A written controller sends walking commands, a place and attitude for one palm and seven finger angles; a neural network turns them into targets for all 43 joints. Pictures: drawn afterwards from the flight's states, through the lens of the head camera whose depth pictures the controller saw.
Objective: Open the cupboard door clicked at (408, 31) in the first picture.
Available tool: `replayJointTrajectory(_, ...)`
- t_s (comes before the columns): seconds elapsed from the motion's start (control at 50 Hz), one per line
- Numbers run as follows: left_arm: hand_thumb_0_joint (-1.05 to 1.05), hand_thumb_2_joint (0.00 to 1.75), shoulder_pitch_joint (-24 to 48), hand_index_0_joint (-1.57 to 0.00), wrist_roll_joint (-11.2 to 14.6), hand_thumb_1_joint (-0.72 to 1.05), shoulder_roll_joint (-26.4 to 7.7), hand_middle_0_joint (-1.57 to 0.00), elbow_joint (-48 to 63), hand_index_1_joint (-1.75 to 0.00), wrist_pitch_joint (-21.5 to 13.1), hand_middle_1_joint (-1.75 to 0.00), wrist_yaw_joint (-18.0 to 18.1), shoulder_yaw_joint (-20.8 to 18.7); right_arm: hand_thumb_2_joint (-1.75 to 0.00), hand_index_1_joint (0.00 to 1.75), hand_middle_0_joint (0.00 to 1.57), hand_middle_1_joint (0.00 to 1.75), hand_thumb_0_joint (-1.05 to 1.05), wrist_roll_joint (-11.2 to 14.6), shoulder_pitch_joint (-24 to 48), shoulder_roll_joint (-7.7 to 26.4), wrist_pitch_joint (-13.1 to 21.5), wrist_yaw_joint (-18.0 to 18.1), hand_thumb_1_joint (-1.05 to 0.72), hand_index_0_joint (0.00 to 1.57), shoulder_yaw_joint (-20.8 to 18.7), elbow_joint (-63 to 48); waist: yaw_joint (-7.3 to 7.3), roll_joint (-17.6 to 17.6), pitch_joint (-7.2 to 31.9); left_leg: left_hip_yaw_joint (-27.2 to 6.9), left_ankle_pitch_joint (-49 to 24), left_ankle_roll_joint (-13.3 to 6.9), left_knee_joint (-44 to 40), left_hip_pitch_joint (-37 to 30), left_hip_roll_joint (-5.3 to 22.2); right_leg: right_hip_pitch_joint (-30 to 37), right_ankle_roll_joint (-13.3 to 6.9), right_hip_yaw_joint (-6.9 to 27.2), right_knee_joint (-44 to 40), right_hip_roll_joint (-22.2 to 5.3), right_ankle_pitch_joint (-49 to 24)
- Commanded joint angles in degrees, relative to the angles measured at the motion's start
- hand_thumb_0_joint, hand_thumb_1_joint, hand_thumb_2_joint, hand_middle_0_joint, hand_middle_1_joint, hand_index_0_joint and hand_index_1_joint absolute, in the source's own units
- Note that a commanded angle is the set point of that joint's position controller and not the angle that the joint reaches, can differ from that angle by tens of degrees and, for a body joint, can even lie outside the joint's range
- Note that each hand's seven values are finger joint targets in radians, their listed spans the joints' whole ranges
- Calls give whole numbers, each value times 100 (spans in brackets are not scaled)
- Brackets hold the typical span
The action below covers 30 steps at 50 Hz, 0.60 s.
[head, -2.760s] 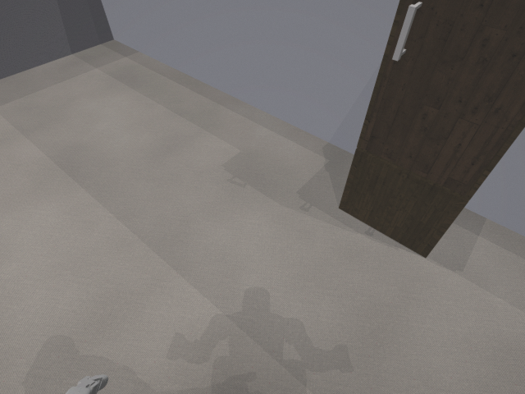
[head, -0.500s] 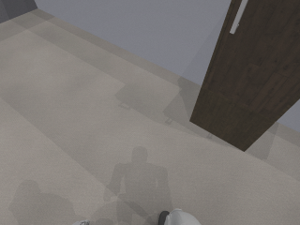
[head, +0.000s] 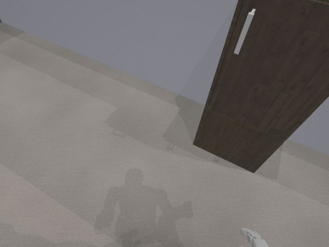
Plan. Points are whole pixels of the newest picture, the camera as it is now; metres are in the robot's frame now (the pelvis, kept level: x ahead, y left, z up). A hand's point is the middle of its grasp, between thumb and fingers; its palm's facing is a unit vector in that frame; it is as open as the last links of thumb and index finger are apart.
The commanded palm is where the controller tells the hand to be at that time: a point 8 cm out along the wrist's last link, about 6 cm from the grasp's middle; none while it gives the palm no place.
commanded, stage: turn to face it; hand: left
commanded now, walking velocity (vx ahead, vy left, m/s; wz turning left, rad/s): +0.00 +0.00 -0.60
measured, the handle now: (244, 32) +0.81 -0.19 +0.13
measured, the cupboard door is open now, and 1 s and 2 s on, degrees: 0 0 0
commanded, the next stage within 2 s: take the last steps up to it in 0.46 s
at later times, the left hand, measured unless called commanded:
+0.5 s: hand (122, 227) +0.18 +0.13 -0.15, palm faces -0.29 -0.91 -0.28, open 7.4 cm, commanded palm none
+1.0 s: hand (115, 242) +0.15 +0.15 -0.16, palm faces -0.35 -0.93 -0.15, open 7.4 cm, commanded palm none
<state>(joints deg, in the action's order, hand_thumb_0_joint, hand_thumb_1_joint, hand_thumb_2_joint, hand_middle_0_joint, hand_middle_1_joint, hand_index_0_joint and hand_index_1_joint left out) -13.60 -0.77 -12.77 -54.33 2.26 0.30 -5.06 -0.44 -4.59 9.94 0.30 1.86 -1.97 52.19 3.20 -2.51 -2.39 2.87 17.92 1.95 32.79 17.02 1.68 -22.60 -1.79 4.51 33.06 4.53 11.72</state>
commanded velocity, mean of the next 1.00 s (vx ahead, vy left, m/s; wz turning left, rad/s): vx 0.14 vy -0.03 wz -0.25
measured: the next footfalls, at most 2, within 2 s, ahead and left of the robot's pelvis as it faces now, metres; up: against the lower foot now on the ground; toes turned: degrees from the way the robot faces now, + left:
right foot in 0.42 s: +0.02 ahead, -0.14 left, +0.00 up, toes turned -22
left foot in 0.82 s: +0.11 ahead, +0.08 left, +0.00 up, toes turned -14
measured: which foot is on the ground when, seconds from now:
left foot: down 0.00-0.42, up 0.44-0.80, down 0.82-1.00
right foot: up 0.00-0.40, down 0.42-0.84, up 0.86-1.00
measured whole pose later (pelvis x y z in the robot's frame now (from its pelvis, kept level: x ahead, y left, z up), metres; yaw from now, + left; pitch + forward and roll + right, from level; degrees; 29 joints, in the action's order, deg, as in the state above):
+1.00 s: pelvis +0.06 -0.02 +0.02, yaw -23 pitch +0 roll -2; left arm -17.1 -1.7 -11.8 -60.2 1.8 -1.5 -4.7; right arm -1.7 -21.8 7.7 2.6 1.6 -1.1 59.8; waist -1.1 -2.0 0.7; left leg 8.7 15.5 -0.4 23.7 7.9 4.1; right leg -27.9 -0.3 -1.1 61.4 -0.8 16.0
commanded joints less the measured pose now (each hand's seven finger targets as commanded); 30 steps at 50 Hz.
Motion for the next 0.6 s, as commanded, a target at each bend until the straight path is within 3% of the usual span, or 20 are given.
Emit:
replayJointTrajectory(0.0, 0, 90, 178, -20, -89, 90, -653, -20, 557, -30, -52, -30, -52, -171, -90, 30, 20, 30, 0, -97, -735, 1268, 15, 73, -90, 20, -304, -304, -416, 1239, 359, -1802, -2431, -1042, -1659, -1204, 2569, -1431, 407, -41, 2889, -336, 1933)
replayJointTrajectory(0.02, 0, 90, -67, -20, -109, 90, -674, -20, 421, -30, -3, -30, -54, -228, -90, 30, 20, 30, 0, -86, -371, 965, 38, 98, -90, 20, -213, -369, -169, 1341, 295, -1302, -2784, -945, -1626, -938, 2213, -1316, 477, 25, 3318, -425, 1573)
replayJointTrajectory(0.04, 0, 90, -146, -20, -107, 90, -696, -20, 365, -30, 10, -30, -96, -266, -90, 30, 20, 30, 0, -86, -233, 936, 61, 106, -90, 20, -195, -463, -111, 1115, 222, -842, -3059, -880, -1470, -893, 1942, -1270, 486, -115, 3701, -455, 1410)
replayJointTrajectory(0.06, 0, 90, -221, -20, -98, 90, -618, -20, 348, -30, 24, -30, -127, -239, -90, 30, 20, 30, 0, -91, -249, 928, 82, 102, -90, 20, -181, -474, -96, 1076, 277, -434, -3277, -787, -1357, -1010, 1708, -1294, 514, -190, 3880, -486, 1226)
replayJointTrajectory(0.1, 0, 90, -177, -20, -75, 90, -479, -20, 358, -30, 57, -30, -152, -181, -90, 30, 20, 30, 0, -91, -478, 930, 90, 94, -90, 20, -208, -384, -181, 1129, 419, -76, -3387, -777, -1234, -1383, 1542, -1342, 572, -342, 3828, -525, 1075)
replayJointTrajectory(0.2, 0, 90, 355, -20, -50, 90, -337, -20, 504, -30, 95, -30, -179, -89, -90, 30, 20, 30, 0, -96, -1049, 1029, 61, 56, -90, 20, -300, -128, -461, 1272, 291, 163, -3428, -937, -1176, -1767, 1733, -1206, 605, -662, 2629, -749, 1213)
replayJointTrajectory(0.22, 0, 90, 529, -20, -64, 90, -322, -20, 532, -30, 81, -30, -181, -68, -90, 30, 20, 30, 0, -107, -1178, 1044, 54, 46, -90, 20, -322, -61, -550, 1249, 241, 193, -3536, -930, -1149, -1791, 1748, -1094, 583, -775, 2270, -750, 1262)
replayJointTrajectory(0.28, 0, 90, 615, -20, -56, 90, -243, -20, 539, -30, 33, -30, -174, -9, -90, 30, 20, 30, 0, -121, -1273, 1181, 16, 2, -90, 20, -384, 48, -621, 1508, 304, 423, -3608, -878, -933, -1705, 1817, -479, 467, -1018, 1279, -668, 1343)
replayJointTrajectory(0.32, 0, 90, 588, -20, -52, 90, -262, -20, 519, -30, -24, -30, -153, 5, -90, 30, 20, 30, 0, -118, -1291, 1258, 3, -29, -90, 20, -418, 100, -592, 1667, 365, 442, -3664, -775, -707, -1572, 1851, -60, 354, -1068, 654, -598, 1201)
replayJointTrajectory(0.34, 0, 90, 429, -20, -49, 90, -298, -20, 469, -30, -53, -30, -142, -4, -90, 30, 20, 30, 0, -110, -1240, 1261, -3, -38, -90, 20, -412, 115, -480, 1582, 395, 567, -3467, -650, -531, -1375, 1821, 316, 303, -1097, 226, -566, 809)
replayJointTrajectory(0.36, 0, 90, 96, -20, -61, 90, -386, -20, 365, -30, -110, -30, -126, -28, -90, 30, 20, 30, 0, -82, -1175, 1245, -9, -51, -90, 20, -415, 112, -274, 1332, 555, 762, -3182, -438, -28, -1161, 1696, 932, 255, -1105, -528, -579, 45)
replayJointTrajectory(0.38, 0, 90, -354, -20, -99, 90, -796, -20, 219, -30, -204, -30, -74, -91, -90, 30, 20, 30, 0, -19, -1301, 1060, -18, -92, -90, 20, -370, 91, -77, 388, 911, 979, -2217, -111, 977, -257, 1476, 2208, 56, -453, -1042, -1139, -1195)
replayJointTrajectory(0.4, 0, 90, -731, -20, -123, 90, -1458, -20, 96, -30, -256, -30, 32, -228, -90, 30, 20, 30, 0, -5, -1060, 537, -32, -116, -90, 20, -205, -182, 118, -1425, 1004, 1085, 1433, 203, 2321, 1417, 621, 3021, -527, 1427, -1065, -2633, -3658)
replayJointTrajectory(0.42, 0, 90, -878, -20, 10, 90, -1455, -20, 47, -30, -222, -30, 89, -200, -90, 30, 20, 30, 0, 1, -806, 628, -130, -22, -90, 20, -185, -262, 191, -1061, 1139, 178, 1994, 178, 2904, 1341, 590, 2591, -1003, 1351, -882, -2936, -4709)
replayJointTrajectory(0.44, 0, 90, -637, -20, -7, 90, -1295, -20, 70, -30, -194, -30, 122, -155, -90, 30, 20, 30, 0, 4, -818, 541, -170, 2, -90, 20, -175, -195, 54, -714, 860, -44, 1743, 145, 3166, 1451, 656, 2354, -1117, 872, -886, -2705, -4133)
replayJointTrajectory(0.46, 0, 90, -349, -20, -28, 90, -1203, -20, 141, -30, -191, -30, 155, -174, -90, 30, 20, 30, 0, -14, -829, 553, -185, 3, -90, 20, -160, -125, -10, -1208, 767, -98, 1566, 161, 3304, 1602, 644, 2158, -1046, 1017, -1016, -2458, -3519)
replayJointTrajectory(0.5, 0, 90, 146, -20, -23, 90, -893, -20, 281, -30, -174, -30, 155, -49, -90, 30, 20, 30, 0, -56, -899, 699, -213, -16, -90, 20, -212, 71, -220, -818, 404, -176, 969, 217, 3378, 1398, 617, 1536, -887, 648, -1140, -2111, -2932)
replayJointTrajectory(0.52, 0, 90, 355, -20, -35, 90, -829, -20, 335, -30, -173, -30, 159, -47, -90, 30, 20, 30, 0, -65, -1073, 646, -216, -33, -90, 20, -211, 146, -342, -650, 410, -122, 781, 226, 3199, 1217, 586, 1343, -818, 459, -1168, -1968, -2640)
replayJointTrajectory(0.56, 0, 90, 398, -20, -45, 90, -836, -20, 340, -30, -201, -30, 135, -19, -90, 30, 20, 30, 0, -90, -1257, 570, -232, -57, -90, 20, -182, 255, -415, -456, 426, 6, 585, 258, 2863, 1015, 467, 1221, -766, 317, -1313, -1818, -2024)
replayJointTrajectory(0.58, 0, 90, 333, -20, -42, 90, -822, -20, 308, -30, -211, -30, 119, -15, -90, 30, 20, 30, 0, -108, -1227, 558, -229, -72, -90, 20, -182, 262, -370, -464, 385, 59, 513, 270, 2708, 980, 447, 1160, -781, 420, -1469, -1786, -1411)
